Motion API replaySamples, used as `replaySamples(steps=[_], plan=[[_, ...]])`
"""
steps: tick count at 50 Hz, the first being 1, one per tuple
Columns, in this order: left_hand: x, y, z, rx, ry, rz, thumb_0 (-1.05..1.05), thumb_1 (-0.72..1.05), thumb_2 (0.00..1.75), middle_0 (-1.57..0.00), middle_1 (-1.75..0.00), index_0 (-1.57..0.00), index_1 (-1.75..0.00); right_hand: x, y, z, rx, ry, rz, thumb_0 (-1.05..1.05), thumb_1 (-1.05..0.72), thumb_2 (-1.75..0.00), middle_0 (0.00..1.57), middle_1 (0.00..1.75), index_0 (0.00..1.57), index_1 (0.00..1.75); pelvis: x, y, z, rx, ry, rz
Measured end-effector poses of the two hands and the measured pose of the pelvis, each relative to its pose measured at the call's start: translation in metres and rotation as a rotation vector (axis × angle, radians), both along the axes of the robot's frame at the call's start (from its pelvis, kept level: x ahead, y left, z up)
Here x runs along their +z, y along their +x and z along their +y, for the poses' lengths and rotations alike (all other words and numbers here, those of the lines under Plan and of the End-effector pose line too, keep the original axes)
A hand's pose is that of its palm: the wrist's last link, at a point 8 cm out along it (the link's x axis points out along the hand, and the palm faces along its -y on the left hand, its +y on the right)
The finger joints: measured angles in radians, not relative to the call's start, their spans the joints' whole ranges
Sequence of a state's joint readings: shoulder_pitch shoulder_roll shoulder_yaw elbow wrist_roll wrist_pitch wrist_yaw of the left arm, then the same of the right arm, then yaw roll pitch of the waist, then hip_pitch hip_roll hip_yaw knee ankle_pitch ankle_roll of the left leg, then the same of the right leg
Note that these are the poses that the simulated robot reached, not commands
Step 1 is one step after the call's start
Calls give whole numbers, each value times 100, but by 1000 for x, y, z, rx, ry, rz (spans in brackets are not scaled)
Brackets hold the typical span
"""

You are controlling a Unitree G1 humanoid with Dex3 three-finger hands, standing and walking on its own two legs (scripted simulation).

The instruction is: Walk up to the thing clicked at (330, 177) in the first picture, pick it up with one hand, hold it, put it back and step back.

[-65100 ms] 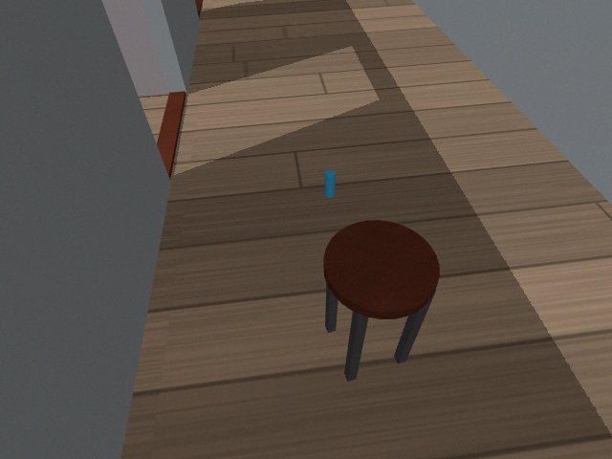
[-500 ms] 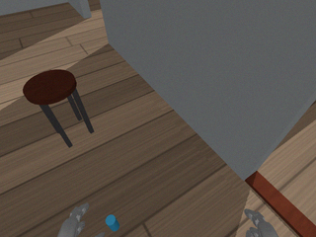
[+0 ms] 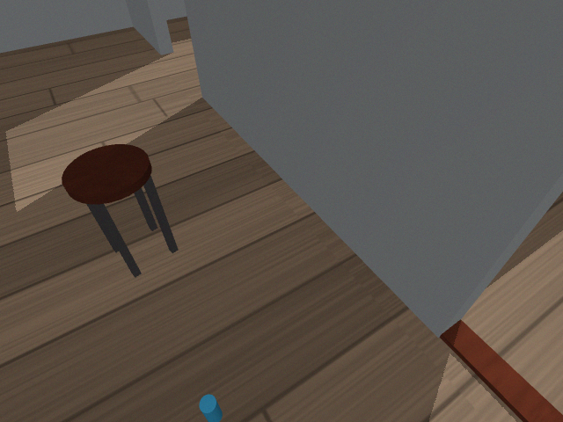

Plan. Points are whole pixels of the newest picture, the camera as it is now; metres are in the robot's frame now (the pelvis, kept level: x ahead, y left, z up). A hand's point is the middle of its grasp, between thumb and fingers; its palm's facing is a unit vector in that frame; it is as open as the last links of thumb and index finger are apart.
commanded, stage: stand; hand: left
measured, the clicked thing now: (211, 409) +0.34 +0.25 -0.71
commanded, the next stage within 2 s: step back in 1.62 s
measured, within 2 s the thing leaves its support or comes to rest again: neither
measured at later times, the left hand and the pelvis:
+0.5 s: hand out of the picture +0.03 +0.24 -0.16, palm faces -0.02 -0.94 -0.34, open 7.4 cm; pelvis -0.01 -0.01 +0.01, yaw +0 degrees
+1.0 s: hand out of the picture +0.09 +0.22 -0.15, palm faces -0.02 -0.94 -0.33, open 7.4 cm; pelvis +0.01 -0.02 +0.01, yaw +0 degrees
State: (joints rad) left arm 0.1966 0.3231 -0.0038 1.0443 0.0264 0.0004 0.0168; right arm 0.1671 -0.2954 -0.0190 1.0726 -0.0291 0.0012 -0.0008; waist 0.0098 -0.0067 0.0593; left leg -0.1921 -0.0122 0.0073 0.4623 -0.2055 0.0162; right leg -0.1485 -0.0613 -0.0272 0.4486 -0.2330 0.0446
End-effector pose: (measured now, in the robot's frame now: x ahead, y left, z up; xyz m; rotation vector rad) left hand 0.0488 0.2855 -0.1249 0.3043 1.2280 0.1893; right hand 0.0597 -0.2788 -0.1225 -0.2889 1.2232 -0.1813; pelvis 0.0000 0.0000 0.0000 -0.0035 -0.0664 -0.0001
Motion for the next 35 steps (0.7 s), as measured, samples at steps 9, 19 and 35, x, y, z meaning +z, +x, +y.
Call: replaySamples(steps=[9, 19, 35], plan=[[4, -14, 3, 15, 8, 34, 0, 90, 89, -20, -30, -20, -30, 0, -6, 0, -8, 10, 16, 1, -90, -90, 20, 30, 20, 30, 4, -7, 1, 4, 3, -6], [6, -23, 2, 24, 17, 59, 0, 90, 89, -20, -30, -20, -30, 0, -11, -12, -16, 3, 33, 1, -90, -90, 20, 30, 20, 30, 5, -9, -4, 6, 3, -2], [7, -6, -11, 19, 8, 66, 0, 90, 89, -20, -30, -20, -30, 0, -8, -26, -23, -2, 63, 1, -90, -90, 20, 30, 20, 30, 6, 0, -15, 2, 3, 15]])
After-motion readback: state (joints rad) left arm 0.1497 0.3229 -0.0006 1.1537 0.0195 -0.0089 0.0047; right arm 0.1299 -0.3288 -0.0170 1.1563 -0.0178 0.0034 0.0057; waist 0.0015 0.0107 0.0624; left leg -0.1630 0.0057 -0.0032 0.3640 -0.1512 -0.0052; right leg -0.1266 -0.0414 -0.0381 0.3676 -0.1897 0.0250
